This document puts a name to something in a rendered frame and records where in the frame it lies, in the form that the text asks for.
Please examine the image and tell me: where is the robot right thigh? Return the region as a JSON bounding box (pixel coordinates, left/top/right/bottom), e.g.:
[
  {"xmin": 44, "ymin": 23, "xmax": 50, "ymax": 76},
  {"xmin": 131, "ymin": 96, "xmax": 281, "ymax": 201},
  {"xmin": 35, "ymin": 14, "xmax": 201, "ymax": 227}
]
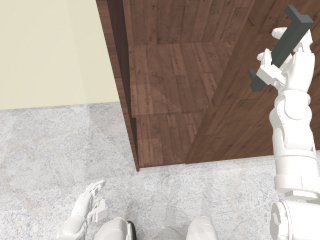
[{"xmin": 186, "ymin": 217, "xmax": 219, "ymax": 240}]

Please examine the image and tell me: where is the handle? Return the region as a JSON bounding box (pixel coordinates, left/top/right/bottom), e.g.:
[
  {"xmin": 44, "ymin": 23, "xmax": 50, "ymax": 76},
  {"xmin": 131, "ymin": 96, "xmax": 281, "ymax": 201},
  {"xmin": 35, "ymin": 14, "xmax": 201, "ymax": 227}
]
[{"xmin": 247, "ymin": 4, "xmax": 314, "ymax": 92}]

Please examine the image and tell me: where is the right robot hand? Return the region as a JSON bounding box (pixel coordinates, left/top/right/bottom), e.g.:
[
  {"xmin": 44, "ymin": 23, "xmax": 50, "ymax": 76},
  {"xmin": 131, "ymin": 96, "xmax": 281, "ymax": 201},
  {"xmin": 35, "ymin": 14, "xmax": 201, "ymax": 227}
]
[{"xmin": 256, "ymin": 27, "xmax": 315, "ymax": 95}]

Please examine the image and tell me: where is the left robot foot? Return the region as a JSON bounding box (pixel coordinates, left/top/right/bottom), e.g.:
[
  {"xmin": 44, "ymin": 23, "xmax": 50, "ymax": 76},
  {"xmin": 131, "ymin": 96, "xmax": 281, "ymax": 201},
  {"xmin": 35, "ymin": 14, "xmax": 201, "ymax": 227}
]
[{"xmin": 127, "ymin": 221, "xmax": 137, "ymax": 240}]

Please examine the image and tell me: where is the robot right forearm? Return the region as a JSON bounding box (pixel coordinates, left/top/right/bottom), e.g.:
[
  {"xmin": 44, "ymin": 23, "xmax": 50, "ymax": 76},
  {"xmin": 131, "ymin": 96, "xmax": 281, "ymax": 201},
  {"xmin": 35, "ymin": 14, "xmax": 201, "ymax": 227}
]
[{"xmin": 269, "ymin": 90, "xmax": 320, "ymax": 205}]

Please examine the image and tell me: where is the wardrobe door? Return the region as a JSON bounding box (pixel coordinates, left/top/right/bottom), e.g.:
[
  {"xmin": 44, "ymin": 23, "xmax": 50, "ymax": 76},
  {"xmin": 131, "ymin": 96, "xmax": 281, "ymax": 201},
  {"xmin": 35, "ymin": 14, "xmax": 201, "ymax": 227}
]
[{"xmin": 185, "ymin": 0, "xmax": 320, "ymax": 164}]

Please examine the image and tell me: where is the right robot upper arm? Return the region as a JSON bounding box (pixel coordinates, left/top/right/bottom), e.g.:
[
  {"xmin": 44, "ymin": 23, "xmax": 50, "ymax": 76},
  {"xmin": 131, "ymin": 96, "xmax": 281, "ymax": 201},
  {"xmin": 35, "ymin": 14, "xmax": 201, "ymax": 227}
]
[{"xmin": 269, "ymin": 199, "xmax": 320, "ymax": 240}]

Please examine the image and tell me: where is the left robot hand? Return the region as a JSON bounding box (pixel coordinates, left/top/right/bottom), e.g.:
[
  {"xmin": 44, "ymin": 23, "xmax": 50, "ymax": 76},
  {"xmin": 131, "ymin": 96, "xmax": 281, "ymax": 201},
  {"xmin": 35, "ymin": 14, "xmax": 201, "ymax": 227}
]
[{"xmin": 71, "ymin": 180, "xmax": 108, "ymax": 227}]

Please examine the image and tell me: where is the robot left forearm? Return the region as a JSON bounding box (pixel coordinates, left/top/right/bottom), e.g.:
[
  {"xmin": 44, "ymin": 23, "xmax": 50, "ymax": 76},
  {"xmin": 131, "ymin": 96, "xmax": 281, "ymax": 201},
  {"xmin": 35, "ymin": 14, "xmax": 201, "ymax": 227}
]
[{"xmin": 56, "ymin": 215, "xmax": 88, "ymax": 240}]

